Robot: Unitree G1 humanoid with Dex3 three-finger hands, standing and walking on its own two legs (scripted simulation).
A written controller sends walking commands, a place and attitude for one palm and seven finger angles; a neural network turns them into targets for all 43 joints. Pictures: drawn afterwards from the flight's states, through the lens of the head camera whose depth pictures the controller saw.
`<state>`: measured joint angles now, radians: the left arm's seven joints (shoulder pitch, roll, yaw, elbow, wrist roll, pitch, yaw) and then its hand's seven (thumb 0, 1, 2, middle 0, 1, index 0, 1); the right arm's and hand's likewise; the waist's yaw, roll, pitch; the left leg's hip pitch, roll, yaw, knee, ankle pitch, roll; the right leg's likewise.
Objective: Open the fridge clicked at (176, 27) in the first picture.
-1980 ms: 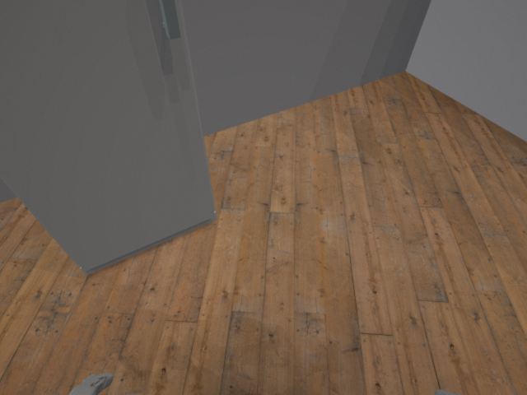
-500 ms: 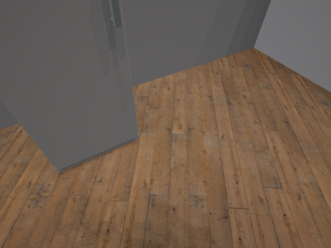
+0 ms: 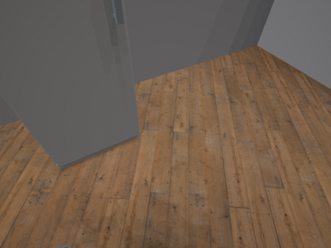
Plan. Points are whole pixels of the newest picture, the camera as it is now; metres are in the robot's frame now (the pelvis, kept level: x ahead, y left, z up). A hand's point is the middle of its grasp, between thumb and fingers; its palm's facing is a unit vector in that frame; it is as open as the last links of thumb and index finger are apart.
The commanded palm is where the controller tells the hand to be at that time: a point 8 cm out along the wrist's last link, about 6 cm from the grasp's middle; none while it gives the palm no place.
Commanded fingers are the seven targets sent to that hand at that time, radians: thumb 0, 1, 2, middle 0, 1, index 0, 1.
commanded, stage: turn to face it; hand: right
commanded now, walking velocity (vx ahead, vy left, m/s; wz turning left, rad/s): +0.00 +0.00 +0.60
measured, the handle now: out of the picture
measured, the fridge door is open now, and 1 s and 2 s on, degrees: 0 0 0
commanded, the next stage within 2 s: take the last steps up to it in 0.90 s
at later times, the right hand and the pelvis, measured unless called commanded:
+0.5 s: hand out of the picture +0.04 -0.15 -0.16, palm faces -0.19 +0.95 -0.26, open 7.4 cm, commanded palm none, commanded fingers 0.00 -0.90 -0.90 0.20 0.30 0.20 0.30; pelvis -0.03 +0.03 +0.00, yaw +15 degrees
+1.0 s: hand out of the picture +0.13 -0.23 -0.18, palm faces -0.39 +0.90 -0.21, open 7.4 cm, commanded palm none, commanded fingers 0.00 -0.90 -0.90 0.20 0.30 0.20 0.30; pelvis -0.03 -0.06 +0.00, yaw +27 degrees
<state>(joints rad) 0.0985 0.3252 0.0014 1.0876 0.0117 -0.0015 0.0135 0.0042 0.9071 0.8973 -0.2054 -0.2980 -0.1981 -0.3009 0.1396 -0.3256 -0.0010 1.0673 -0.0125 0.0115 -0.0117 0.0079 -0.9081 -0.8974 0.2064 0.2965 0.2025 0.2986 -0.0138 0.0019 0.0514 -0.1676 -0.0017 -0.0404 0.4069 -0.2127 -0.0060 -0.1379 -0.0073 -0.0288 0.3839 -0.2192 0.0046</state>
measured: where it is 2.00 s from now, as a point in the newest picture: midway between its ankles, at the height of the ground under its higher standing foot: outside the picture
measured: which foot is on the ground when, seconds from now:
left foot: down 0.00-0.82, up 0.84-1.00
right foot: down 0.00-0.26, up 0.28-0.80, down 0.82-1.00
